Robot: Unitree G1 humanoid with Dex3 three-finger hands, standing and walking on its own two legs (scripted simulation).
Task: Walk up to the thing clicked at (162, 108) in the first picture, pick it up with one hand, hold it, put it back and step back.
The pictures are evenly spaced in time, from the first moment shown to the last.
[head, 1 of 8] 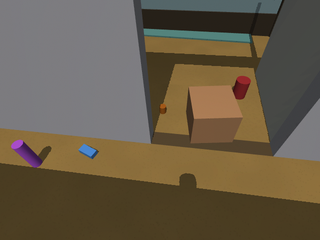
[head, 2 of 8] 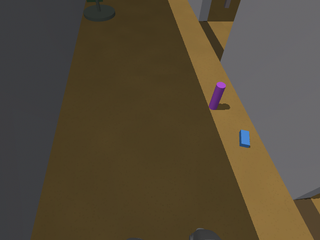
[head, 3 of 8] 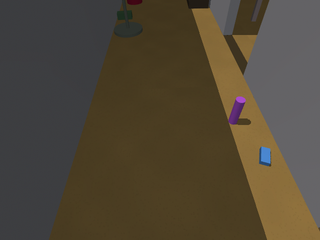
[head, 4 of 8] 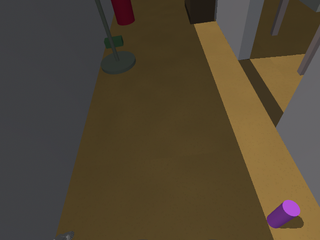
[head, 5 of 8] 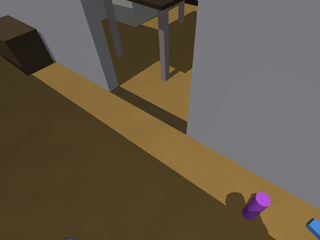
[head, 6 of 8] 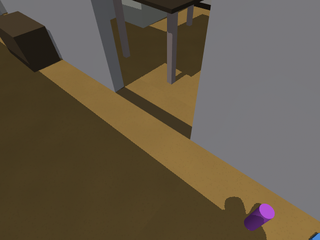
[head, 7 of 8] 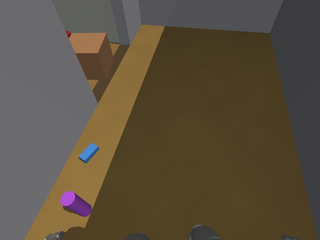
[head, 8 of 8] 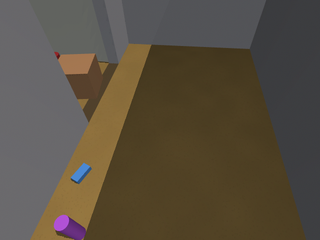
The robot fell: no
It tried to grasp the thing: no
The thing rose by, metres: 0.00
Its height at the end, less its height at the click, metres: +0.00
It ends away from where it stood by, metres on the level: 0.00
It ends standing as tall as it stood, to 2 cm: yes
